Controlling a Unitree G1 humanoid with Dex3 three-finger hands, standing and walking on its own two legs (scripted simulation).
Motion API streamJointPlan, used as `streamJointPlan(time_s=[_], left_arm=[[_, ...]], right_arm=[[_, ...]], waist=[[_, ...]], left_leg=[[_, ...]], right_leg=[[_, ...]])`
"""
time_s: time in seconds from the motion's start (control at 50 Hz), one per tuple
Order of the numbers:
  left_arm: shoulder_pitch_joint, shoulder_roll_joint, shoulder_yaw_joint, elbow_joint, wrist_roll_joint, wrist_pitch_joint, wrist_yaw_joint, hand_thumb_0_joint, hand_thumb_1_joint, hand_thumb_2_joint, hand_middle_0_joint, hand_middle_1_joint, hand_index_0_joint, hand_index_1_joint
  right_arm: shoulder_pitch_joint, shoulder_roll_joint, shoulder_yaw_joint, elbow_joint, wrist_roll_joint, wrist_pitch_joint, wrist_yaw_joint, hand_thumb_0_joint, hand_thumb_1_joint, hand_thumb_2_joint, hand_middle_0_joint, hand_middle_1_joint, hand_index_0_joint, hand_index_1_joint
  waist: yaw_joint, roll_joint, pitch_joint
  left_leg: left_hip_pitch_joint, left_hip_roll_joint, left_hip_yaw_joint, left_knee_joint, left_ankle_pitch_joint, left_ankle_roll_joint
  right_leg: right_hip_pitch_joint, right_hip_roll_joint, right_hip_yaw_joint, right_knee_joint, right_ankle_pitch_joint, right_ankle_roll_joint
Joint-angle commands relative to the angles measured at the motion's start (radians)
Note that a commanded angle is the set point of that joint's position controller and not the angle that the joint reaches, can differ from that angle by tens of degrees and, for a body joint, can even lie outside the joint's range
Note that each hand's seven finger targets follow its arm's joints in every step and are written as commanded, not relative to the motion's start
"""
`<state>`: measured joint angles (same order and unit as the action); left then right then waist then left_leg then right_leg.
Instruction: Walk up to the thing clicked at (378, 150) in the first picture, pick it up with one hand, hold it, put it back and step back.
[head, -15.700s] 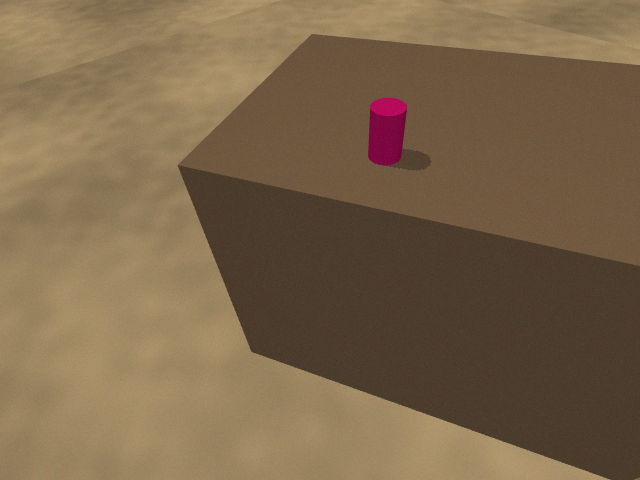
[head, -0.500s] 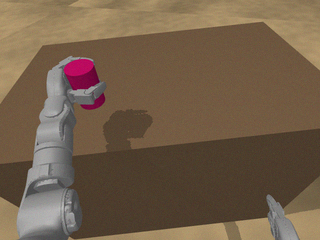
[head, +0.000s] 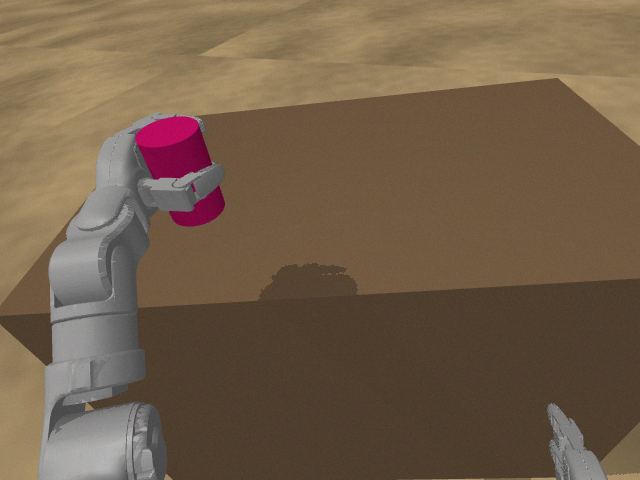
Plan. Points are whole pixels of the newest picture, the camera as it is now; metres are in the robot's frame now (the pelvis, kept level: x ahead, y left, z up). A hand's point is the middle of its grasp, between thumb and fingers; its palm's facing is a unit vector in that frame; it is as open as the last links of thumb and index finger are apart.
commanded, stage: lift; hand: left
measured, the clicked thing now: (184, 173) +0.39 +0.17 +0.26
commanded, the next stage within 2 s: hold in 0.50 s
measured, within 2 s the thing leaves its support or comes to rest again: neither
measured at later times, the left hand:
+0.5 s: hand (162, 153) +0.36 +0.17 +0.31, palm faces +0.10 -1.00 -0.02, open 9.0 cm
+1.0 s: hand (146, 138) +0.35 +0.17 +0.33, palm faces +0.08 -1.00 -0.03, open 9.0 cm
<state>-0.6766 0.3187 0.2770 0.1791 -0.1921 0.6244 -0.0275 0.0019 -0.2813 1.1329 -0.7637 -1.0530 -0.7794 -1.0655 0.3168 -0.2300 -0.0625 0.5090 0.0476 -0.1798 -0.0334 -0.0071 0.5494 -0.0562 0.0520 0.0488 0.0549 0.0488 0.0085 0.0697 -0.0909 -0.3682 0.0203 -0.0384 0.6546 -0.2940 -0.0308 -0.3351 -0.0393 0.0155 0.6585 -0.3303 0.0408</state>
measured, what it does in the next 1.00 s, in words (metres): stands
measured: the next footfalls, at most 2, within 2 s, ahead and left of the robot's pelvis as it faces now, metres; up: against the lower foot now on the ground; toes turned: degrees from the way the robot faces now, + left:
none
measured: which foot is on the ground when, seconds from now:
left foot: down 0.00-1.00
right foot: down 0.00-1.00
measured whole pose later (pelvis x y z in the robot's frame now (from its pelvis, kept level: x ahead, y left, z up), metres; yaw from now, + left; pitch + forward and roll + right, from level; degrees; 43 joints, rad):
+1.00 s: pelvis +0.00 +0.01 +0.00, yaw +0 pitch -1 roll +0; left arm -0.73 0.38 0.32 -0.01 -0.26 0.92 -0.06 0.00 -0.28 1.13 -0.76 -1.05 -0.78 -1.07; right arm 0.29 -0.23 -0.06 0.59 0.08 -0.30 -0.03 -0.01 0.54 -0.06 0.05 0.05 0.05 0.05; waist 0.03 0.09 -0.13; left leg -0.36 0.01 -0.03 0.67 -0.30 -0.02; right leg -0.33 -0.05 0.02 0.67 -0.33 0.05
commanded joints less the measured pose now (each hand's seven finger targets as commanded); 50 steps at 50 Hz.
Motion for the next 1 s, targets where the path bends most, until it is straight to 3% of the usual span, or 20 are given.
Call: streamJointPlan(time_s=[0.0,0.1,0.12,0.14,0.16,0.18,0.36,0.38,0.4,0.46,0.5,0.56,0.62,0.74,0.76,0.8,0.82,0.88,0.96,0.98], left_arm=[[-0.68,0.271,0.08,-0.4,-0.028,-0.088,0.008,0.0,0.343,1.331,-1.223,-1.376,-1.236,-1.385],[-0.649,0.301,0.11,-0.395,-0.042,-0.046,-0.003,0.0,0.313,1.313,-1.224,-1.369,-1.238,-1.379],[-0.659,0.289,0.095,-0.398,-0.043,-0.034,-0.005,0.0,0.329,1.308,-1.215,-1.36,-1.229,-1.369],[-0.645,0.313,0.123,-0.37,-0.048,-0.023,-0.006,0.0,0.32,1.308,-1.226,-1.366,-1.24,-1.376],[-0.65,0.308,0.116,-0.375,-0.049,-0.015,-0.007,0.0,0.308,1.311,-1.228,-1.376,-1.244,-1.384],[-0.643,0.309,0.126,-0.354,-0.053,-0.006,-0.01,0.0,0.333,1.324,-1.236,-1.381,-1.251,-1.39],[-0.652,0.299,0.107,-0.329,-0.058,0.051,-0.029,0.0,0.325,1.352,-1.267,-1.414,-1.278,-1.427],[-0.65,0.31,0.116,-0.343,-0.06,0.058,-0.028,0.0,0.329,1.349,-1.262,-1.412,-1.274,-1.423],[-0.659,0.31,0.108,-0.352,-0.059,0.066,-0.025,0.0,0.331,1.336,-1.267,-1.409,-1.282,-1.418],[-0.693,0.312,0.114,-0.421,-0.061,0.073,-0.013,0.0,0.323,1.309,-1.235,-1.376,-1.249,-1.385],[-0.694,0.317,0.124,-0.43,-0.063,0.078,-0.007,0.0,0.311,1.308,-1.237,-1.377,-1.25,-1.387],[-0.694,0.323,0.129,-0.481,-0.064,0.083,0.0,0.0,0.295,1.3,-1.211,-1.365,-1.226,-1.375],[-0.684,0.325,0.127,-0.496,-0.061,0.094,0.001,0.0,0.277,1.247,-1.227,-1.356,-1.24,-1.364],[-0.653,0.318,0.127,-0.432,-0.071,0.128,-0.026,0.0,0.279,1.277,-1.241,-1.38,-1.252,-1.39],[-0.656,0.316,0.127,-0.439,-0.074,0.136,-0.03,0.0,0.295,1.277,-1.235,-1.379,-1.248,-1.387],[-0.652,0.314,0.127,-0.425,-0.078,0.155,-0.034,0.0,0.286,1.278,-1.24,-1.384,-1.254,-1.392],[-0.653,0.328,0.136,-0.427,-0.078,0.165,-0.033,0.0,0.297,1.279,-1.236,-1.382,-1.251,-1.389],[-0.643,0.302,0.124,-0.413,-0.082,0.185,-0.032,0.0,0.301,1.285,-1.244,-1.392,-1.26,-1.398],[-0.645,0.304,0.131,-0.441,-0.089,0.196,-0.03,0.0,0.285,1.273,-1.245,-1.386,-1.261,-1.392],[-0.654,0.306,0.138,-0.48,-0.091,0.194,-0.028,0.0,0.293,1.28,-1.237,-1.388,-1.254,-1.393]], right_arm=[[-0.137,-0.1,-0.042,-0.137,0.004,-0.082,-0.012,0.0,0.555,-0.051,0.049,0.05,0.049,0.05],[-0.159,-0.098,-0.034,-0.096,0.005,-0.101,-0.023,0.0,0.552,-0.051,0.049,0.05,0.049,0.05],[-0.174,-0.09,-0.025,-0.1,0.006,-0.11,-0.022,0.0,0.557,-0.05,0.049,0.05,0.049,0.05],[-0.16,-0.118,-0.051,-0.079,0.005,-0.111,-0.027,0.0,0.553,-0.051,0.049,0.05,0.049,0.05],[-0.184,-0.106,-0.032,-0.093,0.009,-0.116,-0.026,0.0,0.554,-0.05,0.049,0.05,0.049,0.05],[-0.171,-0.113,-0.044,-0.088,0.008,-0.117,-0.028,0.0,0.558,-0.05,0.049,0.05,0.049,0.05],[-0.153,-0.09,-0.005,-0.11,0.021,-0.133,-0.015,0.0,0.553,-0.052,0.049,0.05,0.049,0.05],[-0.149,-0.095,-0.012,-0.095,0.023,-0.133,-0.016,0.0,0.556,-0.051,0.049,0.05,0.049,0.05],[-0.148,-0.117,-0.037,-0.105,0.025,-0.137,-0.017,0.0,0.554,-0.051,0.049,0.05,0.049,0.05],[-0.145,-0.109,-0.028,-0.094,0.026,-0.149,-0.014,0.0,0.554,-0.052,0.049,0.05,0.049,0.05],[-0.154,-0.145,-0.068,-0.095,0.025,-0.157,-0.018,0.0,0.546,-0.055,0.049,0.05,0.049,0.05],[-0.173,-0.114,-0.038,-0.085,0.026,-0.168,-0.02,0.0,0.548,-0.054,0.049,0.05,0.049,0.05],[-0.181,-0.12,-0.042,-0.079,0.021,-0.177,-0.026,0.0,0.546,-0.053,0.049,0.05,0.049,0.05],[-0.202,-0.08,-0.002,-0.073,0.027,-0.186,-0.025,0.0,0.546,-0.055,0.049,0.05,0.049,0.05],[-0.184,-0.095,-0.023,-0.067,0.028,-0.186,-0.023,0.0,0.548,-0.054,0.049,0.05,0.049,0.05],[-0.16,-0.094,-0.023,-0.058,0.032,-0.183,-0.017,0.0,0.548,-0.054,0.049,0.05,0.049,0.05],[-0.145,-0.124,-0.052,-0.044,0.033,-0.181,-0.015,0.0,0.552,-0.053,0.049,0.05,0.049,0.05],[-0.16,-0.116,-0.043,-0.095,0.04,-0.184,-0.003,0.0,0.549,-0.054,0.049,0.05,0.049,0.05],[-0.145,-0.094,-0.026,-0.094,0.047,-0.181,0.007,0.0,0.548,-0.054,0.049,0.05,0.049,0.05],[-0.13,-0.117,-0.051,-0.08,0.045,-0.182,0.005,0.0,0.546,-0.055,0.049,0.05,0.049,0.05]], waist=[[-0.011,0.002,-0.296],[-0.006,-0.02,-0.284],[-0.003,-0.025,-0.277],[-0.01,-0.054,-0.274],[0.0,-0.042,-0.267],[-0.006,-0.051,-0.276],[0.003,-0.067,-0.237],[0.013,-0.051,-0.242],[0.003,-0.035,-0.242],[0.01,-0.005,-0.264],[-0.001,-0.015,-0.286],[0.015,0.005,-0.306],[0.012,-0.009,-0.319],[0.013,-0.024,-0.264],[0.009,-0.017,-0.282],[0.012,-0.013,-0.264],[0.009,-0.008,-0.26],[-0.004,-0.044,-0.259],[0.017,-0.041,-0.25],[0.016,-0.054,-0.272]], left_leg=[[0.202,-0.034,0.051,-0.088,0.112,0.034],[0.186,-0.041,0.053,-0.082,0.095,0.041],[0.18,-0.046,0.055,-0.082,0.084,0.042],[0.176,-0.043,0.052,-0.084,0.081,0.045],[0.172,-0.045,0.054,-0.085,0.08,0.044],[0.177,-0.044,0.053,-0.083,0.096,0.045],[0.163,-0.042,0.049,-0.097,0.082,0.043],[0.163,-0.043,0.049,-0.095,0.081,0.042],[0.171,-0.044,0.052,-0.094,0.071,0.041],[0.186,-0.04,0.048,-0.093,0.081,0.035],[0.209,-0.031,0.034,-0.097,0.076,0.032],[0.216,-0.033,0.034,-0.083,0.125,0.031],[0.21,-0.036,0.037,-0.073,0.159,0.033],[0.174,-0.044,0.046,-0.075,0.13,0.039],[0.184,-0.04,0.042,-0.075,0.137,0.037],[0.173,-0.039,0.04,-0.078,0.137,0.034],[0.179,-0.039,0.04,-0.08,0.127,0.032],[0.188,-0.036,0.04,-0.077,0.143,0.036],[0.173,-0.042,0.044,-0.072,0.147,0.038],[0.188,-0.037,0.038,-0.074,0.151,0.037]], right_leg=[[0.004,0.036,-0.073,-0.121,0.135,-0.025],[0.001,0.031,-0.068,-0.135,0.119,-0.019],[0.006,0.028,-0.066,-0.137,0.106,-0.018],[0.004,0.029,-0.066,-0.14,0.107,-0.015],[0.003,0.028,-0.065,-0.14,0.105,-0.016],[0.01,0.027,-0.065,-0.137,0.122,-0.014],[-0.016,0.033,-0.071,-0.132,0.101,-0.018],[-0.018,0.033,-0.073,-0.133,0.097,-0.019],[-0.032,0.032,-0.069,-0.133,0.087,-0.02],[-0.032,0.034,-0.073,-0.124,0.094,-0.024],[-0.029,0.041,-0.081,-0.123,0.089,-0.025],[-0.012,0.037,-0.081,-0.113,0.127,-0.028],[0.005,0.038,-0.078,-0.107,0.16,-0.025],[-0.011,0.037,-0.073,-0.114,0.143,-0.018],[-0.005,0.039,-0.076,-0.11,0.15,-0.02],[-0.012,0.041,-0.079,-0.107,0.147,-0.024],[-0.027,0.042,-0.079,-0.109,0.136,-0.025],[-0.025,0.044,-0.081,-0.107,0.156,-0.02],[-0.022,0.039,-0.078,-0.109,0.15,-0.021],[-0.026,0.044,-0.079,-0.101,0.147,-0.022]])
